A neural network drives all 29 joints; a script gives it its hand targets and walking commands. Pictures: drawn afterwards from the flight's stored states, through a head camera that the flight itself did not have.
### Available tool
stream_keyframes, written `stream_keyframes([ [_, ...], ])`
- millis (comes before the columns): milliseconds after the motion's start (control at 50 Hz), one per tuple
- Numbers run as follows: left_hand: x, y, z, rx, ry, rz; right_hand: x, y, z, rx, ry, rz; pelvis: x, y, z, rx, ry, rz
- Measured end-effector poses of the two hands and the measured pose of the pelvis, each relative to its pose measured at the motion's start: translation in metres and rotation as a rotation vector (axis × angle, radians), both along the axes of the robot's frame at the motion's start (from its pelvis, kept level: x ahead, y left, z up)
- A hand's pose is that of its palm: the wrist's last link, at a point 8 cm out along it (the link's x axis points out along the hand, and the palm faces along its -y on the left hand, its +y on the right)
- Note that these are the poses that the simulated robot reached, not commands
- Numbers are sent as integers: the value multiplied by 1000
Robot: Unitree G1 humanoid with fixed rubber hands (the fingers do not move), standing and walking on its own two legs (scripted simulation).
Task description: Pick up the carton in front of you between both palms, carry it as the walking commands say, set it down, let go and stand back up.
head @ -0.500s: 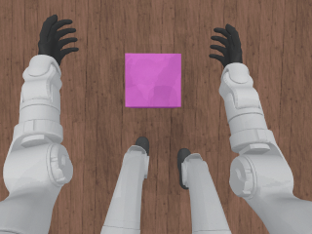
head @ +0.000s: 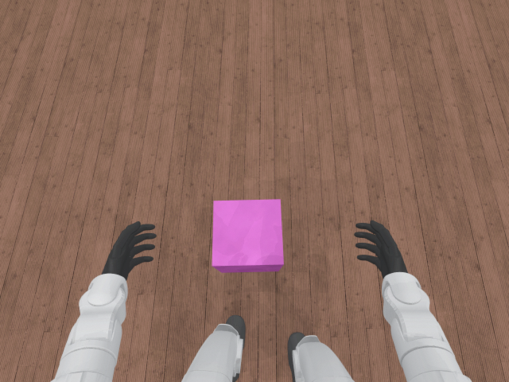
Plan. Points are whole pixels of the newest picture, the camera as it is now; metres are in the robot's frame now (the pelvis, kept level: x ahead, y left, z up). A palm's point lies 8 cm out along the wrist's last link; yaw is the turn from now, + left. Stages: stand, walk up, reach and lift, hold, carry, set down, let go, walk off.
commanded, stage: let go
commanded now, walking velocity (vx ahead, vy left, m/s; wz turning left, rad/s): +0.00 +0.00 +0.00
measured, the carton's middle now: (248, 238) +0.41 +0.06 -0.62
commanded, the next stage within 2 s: stand in 0.72 s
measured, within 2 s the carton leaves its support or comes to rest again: neither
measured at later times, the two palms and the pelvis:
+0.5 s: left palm (135, 322) +0.19 +0.19 -0.04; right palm (471, 328) +0.19 -0.27 -0.04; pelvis +0.03 -0.04 +0.03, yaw +1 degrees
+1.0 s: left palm (77, 333) +0.17 +0.28 -0.05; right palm (483, 354) +0.16 -0.29 -0.05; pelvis +0.03 +0.00 +0.03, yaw -1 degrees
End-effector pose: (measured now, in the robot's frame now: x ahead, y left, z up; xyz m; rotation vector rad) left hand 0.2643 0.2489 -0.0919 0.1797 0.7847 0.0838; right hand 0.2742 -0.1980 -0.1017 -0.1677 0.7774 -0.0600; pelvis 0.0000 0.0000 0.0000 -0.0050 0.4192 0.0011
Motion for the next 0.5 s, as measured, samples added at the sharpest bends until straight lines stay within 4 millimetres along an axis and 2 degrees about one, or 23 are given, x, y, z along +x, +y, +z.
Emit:
stream_keyframes([
  [140, -52, -24, 30, -6, 22, 19, -52, -35, 28, -1, 26, 4, 15, -16, 19, 18, -168, -1],
  [240, -75, -39, 47, 1, 14, 17, -76, -54, 45, -5, 23, 14, 24, -27, 27, 26, -280, 0],
  [380, -80, -56, 56, -13, 2, -3, -85, -73, 60, -20, 9, 10, 29, -38, 31, 32, -399, 3],
  [500, -75, -59, 54, -16, 13, -9, -84, -72, 64, -13, 21, 9, 29, -40, 30, 33, -450, 3],
])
